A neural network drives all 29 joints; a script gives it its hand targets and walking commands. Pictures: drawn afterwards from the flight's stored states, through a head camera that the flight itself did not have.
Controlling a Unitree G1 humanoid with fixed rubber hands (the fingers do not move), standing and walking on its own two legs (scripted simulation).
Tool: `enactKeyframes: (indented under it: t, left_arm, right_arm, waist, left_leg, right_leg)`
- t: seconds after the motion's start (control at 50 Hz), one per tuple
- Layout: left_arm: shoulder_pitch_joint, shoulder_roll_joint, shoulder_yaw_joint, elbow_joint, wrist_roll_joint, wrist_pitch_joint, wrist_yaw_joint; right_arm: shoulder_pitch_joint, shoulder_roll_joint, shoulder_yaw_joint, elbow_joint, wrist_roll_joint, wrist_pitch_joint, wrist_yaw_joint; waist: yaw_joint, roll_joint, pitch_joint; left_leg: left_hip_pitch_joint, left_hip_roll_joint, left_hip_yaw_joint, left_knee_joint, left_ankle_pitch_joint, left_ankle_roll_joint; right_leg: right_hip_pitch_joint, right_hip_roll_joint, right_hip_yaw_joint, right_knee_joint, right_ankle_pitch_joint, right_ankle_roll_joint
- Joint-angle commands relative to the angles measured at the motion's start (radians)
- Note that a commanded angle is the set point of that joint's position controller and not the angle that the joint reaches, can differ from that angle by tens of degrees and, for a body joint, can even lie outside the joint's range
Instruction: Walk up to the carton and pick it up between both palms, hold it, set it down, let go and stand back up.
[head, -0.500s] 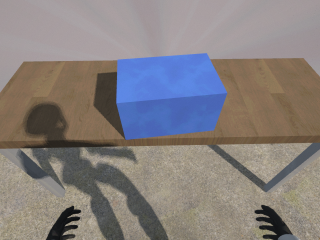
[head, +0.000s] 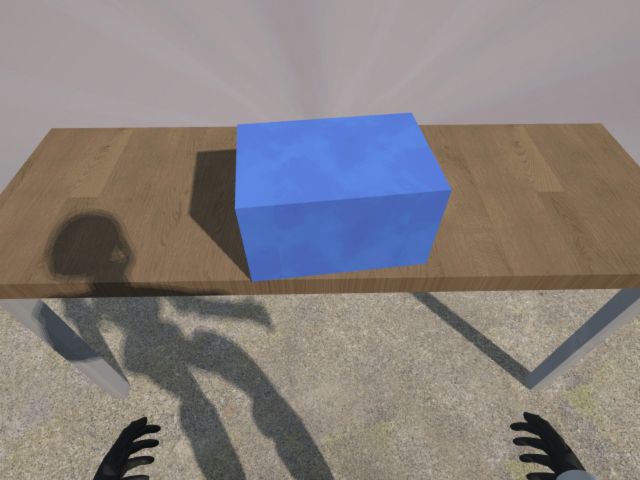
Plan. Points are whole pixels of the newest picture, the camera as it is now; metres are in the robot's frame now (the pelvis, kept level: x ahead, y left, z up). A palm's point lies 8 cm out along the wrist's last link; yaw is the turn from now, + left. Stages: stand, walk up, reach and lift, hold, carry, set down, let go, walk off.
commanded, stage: stand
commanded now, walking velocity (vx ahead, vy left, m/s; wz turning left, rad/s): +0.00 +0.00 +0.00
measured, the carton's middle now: (333, 195) +0.55 -0.01 +0.00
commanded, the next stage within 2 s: none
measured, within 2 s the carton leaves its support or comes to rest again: neither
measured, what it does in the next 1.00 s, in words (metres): stands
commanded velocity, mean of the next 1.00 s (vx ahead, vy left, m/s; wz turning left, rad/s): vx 0.00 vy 0.00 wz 0.00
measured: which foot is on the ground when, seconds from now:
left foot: down 0.00-1.00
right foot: down 0.00-1.00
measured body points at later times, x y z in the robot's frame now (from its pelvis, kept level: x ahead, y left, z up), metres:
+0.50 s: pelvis +0.00 +0.00 +0.00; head +0.01 +0.01 +0.45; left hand +0.14 +0.29 -0.10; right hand +0.13 -0.29 -0.10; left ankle +0.02 +0.12 -0.74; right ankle +0.02 -0.13 -0.74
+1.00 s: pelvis +0.00 +0.00 +0.00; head +0.01 +0.00 +0.45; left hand +0.13 +0.29 -0.10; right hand +0.12 -0.30 -0.10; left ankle +0.02 +0.12 -0.74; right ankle +0.02 -0.13 -0.74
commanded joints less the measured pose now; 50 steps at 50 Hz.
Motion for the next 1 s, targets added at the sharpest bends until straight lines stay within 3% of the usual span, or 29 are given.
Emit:
enactKeyframes:
  t: [0.0, 0.04, 0.06, 0.08, 0.12, 0.14, 0.2, 0.26, 0.32, 0.36, 0.42, 0.46, 0.48, 0.52, 0.56, 0.58, 0.62, 0.64, 0.68, 0.7, 0.72, 0.74, 0.76, 0.78, 0.88, 0.9, 0.92, 0.96, 0.98]
  left_arm:
    - [-0.064, 0.186, 0.034, 0.041, 0.011, -0.021, -0.001]
    - [-0.094, 0.192, 0.034, 0.054, 0.013, -0.024, 0.002]
    - [-0.072, 0.203, 0.039, 0.050, 0.020, -0.019, 0.001]
    - [-0.071, 0.199, 0.035, 0.060, 0.019, -0.024, 0.003]
    - [-0.073, 0.208, 0.033, 0.073, 0.020, -0.022, 0.003]
    - [-0.063, 0.169, 0.030, 0.058, 0.007, -0.020, 0.001]
    - [-0.071, 0.194, 0.029, 0.067, 0.008, -0.027, -0.001]
    - [-0.070, 0.217, 0.043, 0.090, 0.002, -0.025, 0.005]
    - [-0.071, 0.190, 0.029, 0.069, 0.001, -0.027, 0.011]
    - [-0.078, 0.212, 0.036, 0.078, 0.008, -0.023, 0.005]
    - [-0.053, 0.184, 0.040, 0.089, 0.008, -0.013, 0.008]
    - [-0.068, 0.196, 0.031, 0.081, 0.007, -0.020, 0.011]
    - [-0.057, 0.188, 0.029, 0.095, 0.011, -0.021, 0.009]
    - [-0.087, 0.201, 0.024, 0.083, 0.014, -0.016, 0.003]
    - [-0.050, 0.220, 0.037, 0.102, 0.011, -0.021, 0.008]
    - [-0.071, 0.208, 0.040, 0.112, 0.005, -0.018, 0.011]
    - [-0.048, 0.183, 0.022, 0.101, 0.007, -0.016, 0.007]
    - [-0.073, 0.195, 0.025, 0.098, 0.004, -0.020, 0.005]
    - [-0.065, 0.179, 0.023, 0.100, 0.007, -0.026, 0.007]
    - [-0.057, 0.207, 0.030, 0.110, 0.005, -0.025, 0.006]
    - [-0.090, 0.211, 0.032, 0.100, 0.010, -0.020, 0.004]
    - [-0.068, 0.175, 0.023, 0.116, 0.003, -0.013, 0.006]
    - [-0.066, 0.189, 0.023, 0.109, 0.003, -0.012, -0.002]
    - [-0.057, 0.173, 0.022, 0.108, 0.014, -0.014, -0.003]
    - [-0.082, 0.199, 0.028, 0.124, 0.017, -0.009, 0.002]
    - [-0.076, 0.183, 0.019, 0.103, -0.001, -0.016, 0.004]
    - [-0.086, 0.195, 0.024, 0.118, 0.008, -0.019, 0.006]
    - [-0.075, 0.214, 0.027, 0.118, 0.009, -0.018, 0.010]
    - [-0.050, 0.212, 0.041, 0.126, 0.010, -0.020, 0.008]
  right_arm:
    - [-0.042, -0.208, -0.032, -0.002, 0.011, -0.024, -0.005]
    - [-0.053, -0.200, -0.042, -0.004, 0.007, -0.018, 0.001]
    - [-0.049, -0.199, -0.042, -0.004, 0.018, -0.018, -0.002]
    - [-0.074, -0.172, -0.031, -0.004, 0.010, -0.019, -0.003]
    - [-0.015, -0.196, -0.039, 0.013, 0.017, -0.014, -0.001]
    - [-0.040, -0.197, -0.033, 0.012, 0.014, -0.014, 0.002]
    - [0.002, -0.185, -0.034, 0.003, 0.012, -0.018, 0.001]
    - [-0.046, -0.183, -0.040, 0.005, 0.008, -0.019, -0.003]
    - [-0.040, -0.195, -0.033, 0.011, 0.011, -0.019, 0.002]
    - [0.015, -0.182, -0.032, 0.029, 0.016, -0.020, -0.005]
    - [-0.054, -0.225, -0.039, 0.034, 0.006, -0.022, -0.012]
    - [-0.036, -0.179, -0.028, 0.025, 0.012, -0.015, -0.008]
    - [-0.024, -0.192, -0.023, 0.040, 0.015, -0.015, -0.011]
    - [0.007, -0.199, -0.035, 0.047, 0.020, -0.006, -0.009]
    - [-0.023, -0.147, -0.019, 0.017, 0.014, -0.011, -0.003]
    - [0.015, -0.202, -0.036, 0.036, 0.011, -0.015, -0.011]
    - [-0.024, -0.199, -0.027, 0.043, 0.011, -0.018, -0.009]
    - [-0.023, -0.179, -0.027, 0.032, 0.016, -0.013, -0.009]
    - [-0.042, -0.229, -0.047, 0.036, 0.009, -0.012, -0.006]
    - [-0.060, -0.211, -0.047, 0.031, 0.014, -0.014, -0.003]
    - [-0.056, -0.186, -0.039, 0.036, 0.020, -0.012, -0.004]
    - [-0.005, -0.229, -0.041, 0.051, 0.018, -0.016, -0.007]
    - [-0.002, -0.184, -0.036, 0.049, 0.025, -0.017, -0.004]
    - [-0.032, -0.226, -0.043, 0.056, 0.018, -0.013, -0.012]
    - [-0.031, -0.205, -0.032, 0.057, 0.015, -0.015, -0.015]
    - [-0.028, -0.215, -0.034, 0.051, 0.019, -0.012, -0.005]
    - [-0.024, -0.203, -0.037, 0.046, 0.011, -0.016, -0.011]
    - [-0.041, -0.182, -0.032, 0.054, 0.020, -0.010, 0.002]
    - [-0.037, -0.189, -0.028, 0.063, 0.013, -0.015, -0.004]
  waist:
    - [0.001, -0.018, -0.065]
    - [-0.007, -0.035, -0.083]
    - [-0.017, 0.038, -0.084]
    - [0.010, 0.014, -0.068]
    - [-0.018, -0.058, -0.035]
    - [0.004, -0.017, -0.065]
    - [-0.013, -0.040, -0.076]
    - [0.010, 0.027, -0.071]
    - [0.019, -0.009, -0.102]
    - [-0.015, -0.065, -0.107]
    - [0.025, 0.008, -0.016]
    - [0.004, 0.019, -0.085]
    - [0.020, 0.007, -0.081]
    - [-0.017, -0.057, -0.073]
    - [-0.016, -0.042, -0.067]
    - [-0.007, 0.027, -0.071]
    - [0.014, 0.036, -0.092]
    - [-0.002, -0.034, -0.079]
    - [0.014, -0.028, -0.061]
    - [0.003, 0.013, -0.122]
    - [-0.012, -0.016, -0.090]
    - [-0.004, 0.031, -0.055]
    - [-0.005, -0.075, -0.056]
    - [0.016, 0.020, -0.067]
    - [-0.005, 0.014, -0.049]
    - [0.005, -0.049, -0.091]
    - [0.002, 0.023, -0.076]
    - [0.000, 0.007, -0.130]
    - [0.009, 0.051, -0.048]
  left_leg:
    - [0.035, 0.114, -0.088, -0.114, 0.052, 0.042]
    - [0.053, 0.113, -0.112, -0.130, 0.092, 0.041]
    - [0.058, 0.115, -0.100, -0.114, 0.038, 0.037]
    - [0.049, 0.113, -0.087, -0.113, 0.037, 0.036]
    - [0.045, 0.122, -0.113, -0.137, 0.044, 0.052]
    - [0.071, 0.123, -0.093, -0.108, 0.078, 0.040]
    - [0.047, 0.118, -0.106, -0.110, 0.103, 0.042]
    - [0.047, 0.110, -0.096, -0.123, 0.195, 0.037]
    - [0.067, 0.107, -0.090, -0.121, 0.160, 0.038]
    - [0.077, 0.120, -0.105, -0.132, 0.139, 0.042]
    - [0.026, 0.117, -0.103, -0.165, 0.114, 0.035]
    - [0.060, 0.128, -0.105, -0.156, 0.121, 0.039]
    - [0.065, 0.121, -0.104, -0.150, 0.115, 0.038]
    - [0.104, 0.126, -0.104, -0.148, 0.131, 0.039]
    - [0.096, 0.135, -0.107, -0.148, 0.159, 0.042]
    - [0.092, 0.127, -0.097, -0.143, 0.128, 0.039]
    - [0.091, 0.126, -0.106, -0.135, 0.128, 0.043]
    - [0.096, 0.134, -0.110, -0.160, 0.145, 0.040]
    - [0.090, 0.119, -0.103, -0.146, 0.145, 0.046]
    - [0.126, 0.122, -0.096, -0.161, 0.132, 0.041]
    - [0.091, 0.123, -0.096, -0.151, 0.158, 0.035]
    - [0.061, 0.122, -0.107, -0.150, 0.159, 0.038]
    - [0.057, 0.131, -0.116, -0.174, 0.145, 0.037]
    - [0.089, 0.122, -0.102, -0.157, 0.147, 0.032]
    - [0.083, 0.138, -0.119, -0.168, 0.119, 0.036]
    - [0.095, 0.130, -0.120, -0.178, 0.135, 0.038]
    - [0.114, 0.124, -0.095, -0.155, 0.140, 0.035]
    - [0.117, 0.124, -0.088, -0.167, 0.156, 0.022]
    - [0.032, 0.113, -0.102, -0.178, 0.130, 0.033]
  right_leg:
    - [0.024, -0.119, 0.118, -0.112, 0.074, -0.051]
    - [0.024, -0.097, 0.076, -0.116, 0.046, -0.045]
    - [0.027, -0.105, 0.117, -0.139, 0.023, -0.049]
    - [0.016, -0.114, 0.135, -0.133, -0.011, -0.047]
    - [0.003, -0.110, 0.112, -0.135, -0.011, -0.051]
    - [-0.001, -0.113, 0.136, -0.148, 0.028, -0.055]
    - [0.064, -0.119, 0.113, -0.129, 0.118, -0.048]
    - [0.079, -0.132, 0.108, -0.113, 0.157, -0.052]
    - [0.084, -0.123, 0.107, -0.118, 0.146, -0.049]
    - [0.073, -0.114, 0.101, -0.139, 0.130, -0.047]
    - [0.038, -0.113, 0.105, -0.148, 0.040, -0.049]
    - [0.087, -0.113, 0.104, -0.134, 0.064, -0.044]
    - [0.088, -0.112, 0.106, -0.144, 0.067, -0.039]
    - [0.026, -0.118, 0.099, -0.143, 0.130, -0.057]
    - [0.035, -0.117, 0.107, -0.154, 0.143, -0.045]
    - [0.046, -0.127, 0.137, -0.153, 0.089, -0.049]
    - [0.090, -0.125, 0.112, -0.148, 0.117, -0.043]
    - [0.070, -0.118, 0.110, -0.142, 0.136, -0.044]
    - [0.050, -0.119, 0.109, -0.140, 0.154, -0.045]
    - [0.080, -0.125, 0.114, -0.150, 0.134, -0.044]
    - [0.093, -0.111, 0.093, -0.142, 0.150, -0.038]
    - [0.087, -0.128, 0.107, -0.149, 0.142, -0.044]
    - [0.088, -0.120, 0.095, -0.136, 0.124, -0.044]
    - [0.078, -0.118, 0.093, -0.151, 0.114, -0.036]
    - [0.059, -0.116, 0.107, -0.171, 0.078, -0.043]
    - [0.077, -0.110, 0.082, -0.146, 0.091, -0.038]
    - [0.070, -0.119, 0.116, -0.152, 0.120, -0.050]
    - [0.083, -0.117, 0.102, -0.137, 0.155, -0.041]
    - [0.102, -0.108, 0.096, -0.140, 0.127, -0.033]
